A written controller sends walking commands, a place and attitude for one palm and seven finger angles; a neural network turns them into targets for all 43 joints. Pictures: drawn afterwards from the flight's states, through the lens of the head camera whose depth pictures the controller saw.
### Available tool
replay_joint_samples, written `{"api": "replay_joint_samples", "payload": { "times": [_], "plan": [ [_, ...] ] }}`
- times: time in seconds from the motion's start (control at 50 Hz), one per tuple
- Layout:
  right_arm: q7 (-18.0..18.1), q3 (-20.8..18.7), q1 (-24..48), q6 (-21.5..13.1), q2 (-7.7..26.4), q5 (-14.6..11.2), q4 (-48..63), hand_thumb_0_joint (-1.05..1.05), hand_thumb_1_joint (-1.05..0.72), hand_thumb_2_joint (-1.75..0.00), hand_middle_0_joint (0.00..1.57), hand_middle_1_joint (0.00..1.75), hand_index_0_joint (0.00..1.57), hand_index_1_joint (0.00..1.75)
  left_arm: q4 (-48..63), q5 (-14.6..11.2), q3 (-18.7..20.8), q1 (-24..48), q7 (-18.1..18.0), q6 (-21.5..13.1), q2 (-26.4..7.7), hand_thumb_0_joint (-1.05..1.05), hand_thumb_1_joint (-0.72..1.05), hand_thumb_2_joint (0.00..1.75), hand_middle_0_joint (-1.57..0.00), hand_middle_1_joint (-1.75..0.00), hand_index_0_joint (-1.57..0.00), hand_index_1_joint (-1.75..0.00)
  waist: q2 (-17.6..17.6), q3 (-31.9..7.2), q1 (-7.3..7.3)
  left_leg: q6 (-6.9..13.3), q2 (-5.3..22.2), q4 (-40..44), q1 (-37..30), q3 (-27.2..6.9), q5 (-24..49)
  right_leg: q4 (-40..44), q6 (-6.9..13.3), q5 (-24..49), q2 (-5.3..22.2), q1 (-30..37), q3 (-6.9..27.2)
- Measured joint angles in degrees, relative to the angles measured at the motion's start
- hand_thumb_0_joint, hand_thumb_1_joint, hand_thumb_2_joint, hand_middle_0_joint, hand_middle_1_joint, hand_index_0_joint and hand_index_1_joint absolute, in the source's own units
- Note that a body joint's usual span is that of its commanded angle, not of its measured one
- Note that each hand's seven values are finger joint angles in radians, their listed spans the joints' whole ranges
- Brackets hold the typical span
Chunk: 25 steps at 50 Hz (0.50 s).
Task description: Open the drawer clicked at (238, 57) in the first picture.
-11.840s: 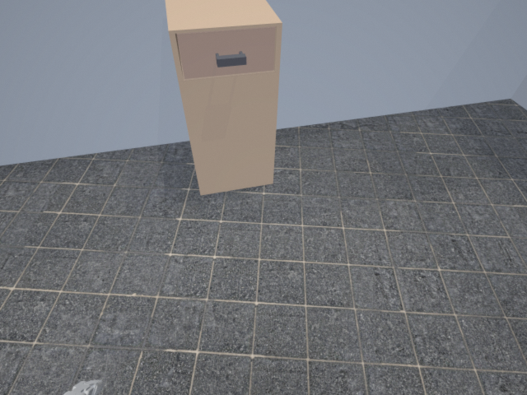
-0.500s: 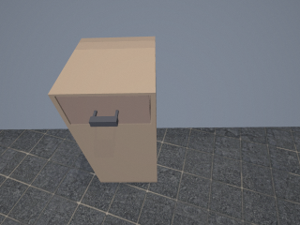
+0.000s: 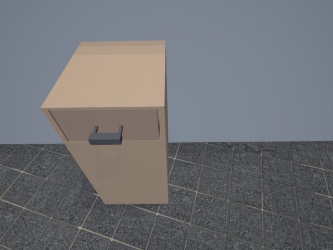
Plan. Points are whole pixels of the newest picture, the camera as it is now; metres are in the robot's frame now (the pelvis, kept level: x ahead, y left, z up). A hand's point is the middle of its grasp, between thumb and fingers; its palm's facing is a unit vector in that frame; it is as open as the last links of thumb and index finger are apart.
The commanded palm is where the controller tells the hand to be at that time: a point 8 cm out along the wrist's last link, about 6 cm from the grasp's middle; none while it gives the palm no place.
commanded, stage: come to a stop and stand still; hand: left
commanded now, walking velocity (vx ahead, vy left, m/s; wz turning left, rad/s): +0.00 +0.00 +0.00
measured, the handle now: (107, 133) +0.48 +0.23 -0.05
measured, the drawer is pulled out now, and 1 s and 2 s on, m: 0.00 0.00 0.00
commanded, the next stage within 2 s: look again from close up in 0.18 s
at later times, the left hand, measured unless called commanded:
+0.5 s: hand out of the picture -0.03 +0.14 -0.17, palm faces +0.05 -0.98 -0.18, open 7.3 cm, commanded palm none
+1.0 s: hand out of the picture +0.01 +0.16 -0.14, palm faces -0.08 -0.92 -0.37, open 7.3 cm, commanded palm +0.09 +0.18 -0.06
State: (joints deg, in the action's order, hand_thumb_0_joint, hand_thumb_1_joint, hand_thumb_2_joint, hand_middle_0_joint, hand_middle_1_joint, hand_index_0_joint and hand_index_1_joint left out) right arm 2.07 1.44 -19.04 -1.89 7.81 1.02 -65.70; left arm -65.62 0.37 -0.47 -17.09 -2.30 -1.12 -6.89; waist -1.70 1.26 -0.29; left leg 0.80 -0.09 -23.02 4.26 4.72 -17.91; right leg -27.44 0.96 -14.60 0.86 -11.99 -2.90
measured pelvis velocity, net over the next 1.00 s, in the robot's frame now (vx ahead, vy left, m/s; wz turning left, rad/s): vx -0.02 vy -0.02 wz -0.02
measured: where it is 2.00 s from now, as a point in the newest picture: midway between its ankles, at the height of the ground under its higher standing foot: outside the picture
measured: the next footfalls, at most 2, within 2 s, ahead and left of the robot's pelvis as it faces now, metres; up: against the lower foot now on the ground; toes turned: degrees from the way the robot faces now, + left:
none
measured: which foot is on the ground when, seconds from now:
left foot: down 0.00-1.00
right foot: down 0.00-1.00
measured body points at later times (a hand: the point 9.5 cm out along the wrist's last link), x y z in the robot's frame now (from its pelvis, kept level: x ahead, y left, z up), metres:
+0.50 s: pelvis -0.01 -0.02 +0.00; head +0.00 -0.03 +0.45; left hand -0.03 +0.19 -0.16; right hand -0.04 -0.22 -0.17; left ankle -0.06 +0.10 -0.74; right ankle +0.00 -0.11 -0.74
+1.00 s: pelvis -0.02 -0.02 +0.00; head +0.00 -0.04 +0.45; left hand +0.02 +0.21 -0.11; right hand -0.01 -0.24 -0.16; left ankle -0.06 +0.11 -0.74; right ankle +0.00 -0.11 -0.74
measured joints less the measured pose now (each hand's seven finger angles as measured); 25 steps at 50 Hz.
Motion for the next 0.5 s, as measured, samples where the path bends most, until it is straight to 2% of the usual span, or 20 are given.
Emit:
{"api": "replay_joint_samples", "payload": {
  "times": [0.5],
  "plan": [
    [0.0, -0.2, -0.1, 0.4, -0.9, -0.1, -0.3, 0.01, -0.91, -0.90, 0.20, 0.30, 0.20, 0.30, 0.0, 0.0, 0.0, -1.2, 0.1, -0.2, 0.9, 0.01, 0.92, 0.89, -0.20, -0.30, -0.20, -0.30, 0.4, 0.3, 0.24, -1.7, 1.7, 0.7, 0.2, -0.9, 1.1, 1.7, 1.8, 1.1, -1.6, 0.5, -1.1]
  ]
}}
